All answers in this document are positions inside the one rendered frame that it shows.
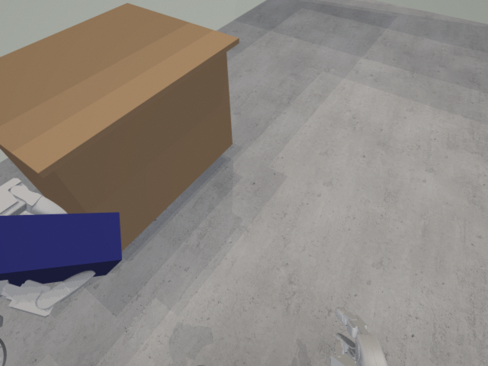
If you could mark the table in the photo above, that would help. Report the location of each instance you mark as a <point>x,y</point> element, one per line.
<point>119,113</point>

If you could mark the sponge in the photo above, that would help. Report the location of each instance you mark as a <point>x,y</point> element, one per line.
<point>49,248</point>

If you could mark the robot left hand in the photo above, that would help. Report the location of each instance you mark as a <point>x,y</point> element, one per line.
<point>34,297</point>

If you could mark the robot right hand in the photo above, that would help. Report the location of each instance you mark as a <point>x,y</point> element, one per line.
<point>366,351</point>

